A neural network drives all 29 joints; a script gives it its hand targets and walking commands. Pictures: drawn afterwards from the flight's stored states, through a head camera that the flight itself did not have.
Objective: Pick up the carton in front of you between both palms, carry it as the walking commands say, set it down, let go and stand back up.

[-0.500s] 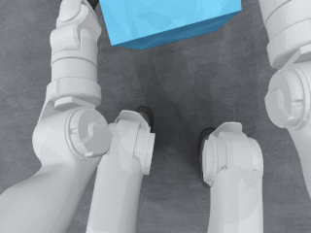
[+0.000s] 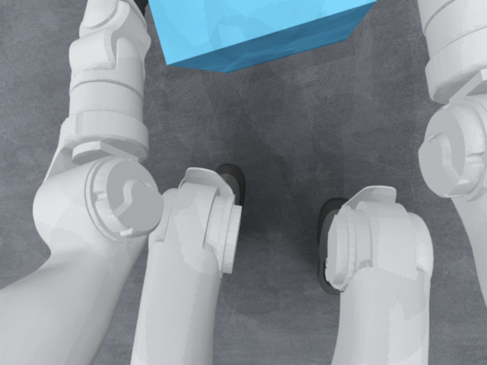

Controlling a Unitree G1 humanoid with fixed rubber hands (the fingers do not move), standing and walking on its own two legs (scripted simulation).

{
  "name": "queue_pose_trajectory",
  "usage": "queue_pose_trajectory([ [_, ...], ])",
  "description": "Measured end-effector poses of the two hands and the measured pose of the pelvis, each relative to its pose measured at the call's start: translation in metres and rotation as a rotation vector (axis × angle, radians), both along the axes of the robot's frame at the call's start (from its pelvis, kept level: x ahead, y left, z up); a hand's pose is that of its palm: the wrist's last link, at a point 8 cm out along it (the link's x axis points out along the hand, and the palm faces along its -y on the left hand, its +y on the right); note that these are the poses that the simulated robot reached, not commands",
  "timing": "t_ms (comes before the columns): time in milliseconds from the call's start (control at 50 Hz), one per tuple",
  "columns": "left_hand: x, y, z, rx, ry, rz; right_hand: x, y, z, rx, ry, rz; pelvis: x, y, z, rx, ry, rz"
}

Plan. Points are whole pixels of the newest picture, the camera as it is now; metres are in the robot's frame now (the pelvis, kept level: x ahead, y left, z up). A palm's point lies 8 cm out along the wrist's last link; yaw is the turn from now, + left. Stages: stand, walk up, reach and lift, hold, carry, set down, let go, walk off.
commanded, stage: set down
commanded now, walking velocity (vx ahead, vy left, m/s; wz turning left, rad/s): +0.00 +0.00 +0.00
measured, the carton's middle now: out of the picture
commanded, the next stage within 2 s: let go in 1.28 s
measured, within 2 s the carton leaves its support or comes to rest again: neither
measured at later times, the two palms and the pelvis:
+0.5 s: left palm out of the picture +0.53 +0.20 -0.11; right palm out of the picture +0.63 -0.15 -0.10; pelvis -0.01 +0.02 +0.03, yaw -1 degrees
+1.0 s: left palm out of the picture +0.53 +0.21 +0.05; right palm out of the picture +0.63 -0.16 +0.05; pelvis +0.01 +0.01 +0.16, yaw -2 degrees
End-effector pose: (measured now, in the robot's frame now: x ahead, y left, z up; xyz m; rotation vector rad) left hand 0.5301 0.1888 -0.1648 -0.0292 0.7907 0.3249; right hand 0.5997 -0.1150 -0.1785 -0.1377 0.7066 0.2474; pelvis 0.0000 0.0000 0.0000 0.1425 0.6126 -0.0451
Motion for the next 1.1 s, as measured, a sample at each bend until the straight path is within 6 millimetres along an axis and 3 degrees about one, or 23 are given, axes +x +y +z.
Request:
queue_pose_trajectory([
  [60, -0.004, 0.002, -0.007, 0.011, 0.011, -0.001, -0.004, -0.008, -0.010, -0.034, 0.012, -0.016, -0.002, 0.001, 0.001, -0.003, -0.007, -0.004],
  [180, -0.009, 0.018, -0.014, 0.042, 0.015, 0.027, -0.005, -0.044, -0.020, -0.093, 0.009, -0.097, -0.005, 0.008, 0.002, -0.010, 0.001, -0.005],
  [260, -0.003, 0.022, -0.009, 0.038, -0.018, 0.026, 0.006, -0.052, -0.005, -0.094, -0.025, -0.102, -0.007, 0.012, 0.001, -0.013, 0.004, -0.004],
  [340, 0.003, 0.020, 0.005, 0.025, -0.061, 0.031, 0.020, -0.046, 0.021, -0.084, -0.064, -0.092, -0.008, 0.015, 0.003, -0.021, 0.003, 0.000],
  [500, 0.004, 0.015, 0.056, 0.005, -0.129, 0.063, 0.034, -0.031, 0.083, -0.096, -0.084, -0.090, -0.007, 0.016, 0.026, -0.052, 0.022, 0.020],
  [680, -0.001, 0.017, 0.119, 0.015, -0.126, 0.067, 0.029, -0.041, 0.140, -0.096, -0.048, -0.107, -0.005, 0.016, 0.075, -0.061, 0.089, 0.029],
  [1100, 0.001, 0.021, 0.246, 0.039, -0.136, 0.077, 0.036, -0.051, 0.263, -0.091, -0.057, -0.078, 0.013, 0.010, 0.188, -0.046, 0.197, 0.010],
])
